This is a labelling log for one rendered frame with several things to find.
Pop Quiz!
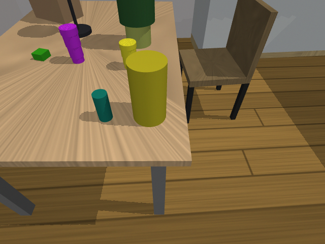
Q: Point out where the table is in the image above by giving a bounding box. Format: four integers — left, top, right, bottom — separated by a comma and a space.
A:
0, 1, 192, 216

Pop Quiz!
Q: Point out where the desk lamp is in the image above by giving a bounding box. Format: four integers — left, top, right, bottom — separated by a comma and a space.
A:
67, 0, 92, 38

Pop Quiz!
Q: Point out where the chair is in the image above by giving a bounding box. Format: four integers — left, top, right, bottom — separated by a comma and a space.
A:
179, 0, 278, 123

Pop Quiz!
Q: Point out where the potted plant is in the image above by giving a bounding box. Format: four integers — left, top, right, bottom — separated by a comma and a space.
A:
117, 0, 155, 49

